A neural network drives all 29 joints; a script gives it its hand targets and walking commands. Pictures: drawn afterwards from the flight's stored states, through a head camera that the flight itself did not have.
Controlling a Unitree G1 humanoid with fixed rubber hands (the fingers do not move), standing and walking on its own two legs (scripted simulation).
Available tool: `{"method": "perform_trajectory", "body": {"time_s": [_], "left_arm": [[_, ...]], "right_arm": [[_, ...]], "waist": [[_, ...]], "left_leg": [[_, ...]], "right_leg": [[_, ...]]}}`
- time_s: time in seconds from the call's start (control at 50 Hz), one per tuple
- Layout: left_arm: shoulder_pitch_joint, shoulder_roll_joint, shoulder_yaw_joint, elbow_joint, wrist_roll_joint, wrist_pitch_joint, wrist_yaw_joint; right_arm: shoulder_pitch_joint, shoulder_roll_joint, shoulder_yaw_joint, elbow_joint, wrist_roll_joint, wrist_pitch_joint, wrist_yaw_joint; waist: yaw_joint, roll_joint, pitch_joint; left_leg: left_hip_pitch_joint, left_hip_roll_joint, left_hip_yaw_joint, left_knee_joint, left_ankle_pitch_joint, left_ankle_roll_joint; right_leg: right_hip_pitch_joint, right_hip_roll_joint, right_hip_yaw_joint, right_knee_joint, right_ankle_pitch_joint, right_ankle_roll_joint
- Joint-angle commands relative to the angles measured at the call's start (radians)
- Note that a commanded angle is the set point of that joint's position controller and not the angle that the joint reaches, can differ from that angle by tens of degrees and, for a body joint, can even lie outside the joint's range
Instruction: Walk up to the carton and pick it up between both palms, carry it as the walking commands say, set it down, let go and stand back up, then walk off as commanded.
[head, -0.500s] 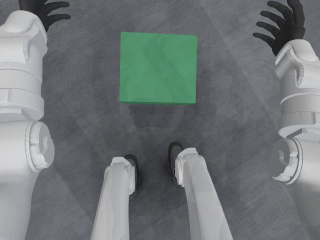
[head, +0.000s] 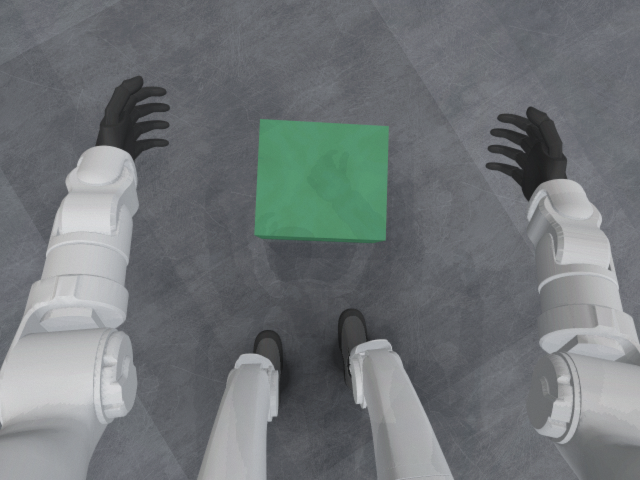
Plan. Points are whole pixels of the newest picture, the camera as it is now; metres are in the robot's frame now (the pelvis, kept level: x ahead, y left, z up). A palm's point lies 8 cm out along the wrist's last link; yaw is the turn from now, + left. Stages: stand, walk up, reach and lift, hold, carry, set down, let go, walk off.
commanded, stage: let go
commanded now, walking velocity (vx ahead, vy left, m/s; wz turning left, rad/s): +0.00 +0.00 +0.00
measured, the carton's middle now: (321, 186) +0.52 -0.05 -0.61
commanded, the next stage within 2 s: stand in 1.12 s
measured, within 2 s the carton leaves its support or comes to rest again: neither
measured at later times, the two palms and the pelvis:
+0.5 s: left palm (50, 338) +0.30 +0.22 -0.01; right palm (599, 345) +0.26 -0.24 +0.00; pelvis +0.05 -0.01 +0.07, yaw +0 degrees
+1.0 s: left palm out of the picture +0.22 +0.24 +0.03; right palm (602, 408) +0.22 -0.22 +0.02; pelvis +0.06 +0.01 +0.09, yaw -1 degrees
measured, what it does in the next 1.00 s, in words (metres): rises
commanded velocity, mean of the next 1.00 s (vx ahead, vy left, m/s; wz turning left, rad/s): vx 0.00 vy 0.00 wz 0.00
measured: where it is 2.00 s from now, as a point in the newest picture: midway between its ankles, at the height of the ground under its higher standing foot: (311, 374)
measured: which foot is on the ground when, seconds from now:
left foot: down 0.00-1.00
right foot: down 0.00-1.00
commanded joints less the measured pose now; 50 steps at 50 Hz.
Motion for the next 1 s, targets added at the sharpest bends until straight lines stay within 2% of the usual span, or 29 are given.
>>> {"method": "perform_trajectory", "body": {"time_s": [0.0,0.12,0.2,0.34,0.48,0.64,0.72,0.86,0.98], "left_arm": [[-0.055,0.103,0.006,-0.249,0.003,-0.027,0.033],[0.31,0.014,-0.003,-0.297,0.021,-0.052,0.027],[0.445,-0.015,-0.018,-0.304,0.01,-0.09,0.025],[0.685,-0.052,-0.051,-0.316,-0.01,-0.151,0.013],[0.938,-0.069,-0.081,-0.394,-0.007,-0.189,0.002],[1.064,-0.067,-0.111,-0.439,-0.013,-0.166,-0.013],[1.109,-0.074,-0.121,-0.449,-0.005,-0.134,-0.024],[1.138,-0.061,-0.131,-0.481,-0.003,-0.1,-0.036],[1.16,-0.063,-0.135,-0.476,0.006,-0.097,-0.029]], "right_arm": [[0.001,-0.19,0.012,-0.196,0.001,-0.039,0.015],[0.311,-0.091,0.09,-0.22,0.009,-0.071,0.019],[0.434,-0.054,0.132,-0.241,0.022,-0.106,0.009],[0.704,-0.002,0.189,-0.29,0.02,-0.143,-0.02],[0.945,0.027,0.238,-0.384,0.001,-0.162,-0.044],[1.006,0.038,0.271,-0.4,-0.022,-0.122,-0.042],[1.017,0.033,0.273,-0.391,-0.031,-0.097,-0.039],[1.036,0.028,0.268,-0.414,-0.046,-0.056,-0.046],[1.036,0.033,0.266,-0.427,-0.041,-0.02,-0.055]], "waist": [[-0.02,0.041,-1.152],[0.005,-0.008,-0.856],[0.01,-0.025,-0.68],[0.011,-0.029,-0.505],[0.026,-0.007,-0.329],[0.052,0.013,-0.037],[0.069,0.022,0.063],[0.069,-0.022,0.087],[0.073,-0.017,0.069]], "left_leg": [[0.655,-0.005,-0.022,-0.068,0.531,-0.037],[0.597,-0.016,-0.009,-0.179,0.39,-0.029],[0.605,-0.016,-0.011,-0.24,0.305,-0.03],[0.733,-0.012,-0.01,-0.328,0.224,-0.028],[0.924,-0.004,-0.012,-0.425,0.185,-0.024],[1.045,0.019,0.001,-0.578,0.111,-0.019],[1.07,0.027,0.013,-0.633,0.123,-0.01],[1.142,0.021,0.022,-0.633,0.171,0.002],[1.184,0.013,0.017,-0.61,0.236,0.003]], "right_leg": [[0.766,0.027,0.003,-0.008,0.554,0.024],[0.925,0.009,0.028,-0.082,0.549,0.031],[0.974,0.004,0.031,-0.133,0.489,0.033],[1.08,0.0,0.028,-0.235,0.406,0.029],[1.184,0.006,0.028,-0.337,0.293,0.028],[1.298,0.014,0.022,-0.454,0.132,0.02],[1.36,0.025,0.019,-0.478,0.13,0.018],[1.41,0.03,0.019,-0.491,0.154,0.016],[1.41,0.031,0.03,-0.485,0.176,0.009]]}}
